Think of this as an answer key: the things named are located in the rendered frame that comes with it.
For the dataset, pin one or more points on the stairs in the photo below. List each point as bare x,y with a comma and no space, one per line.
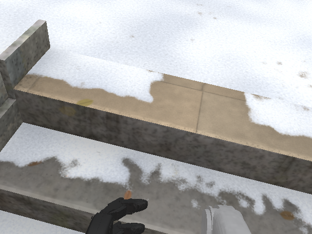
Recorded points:
66,162

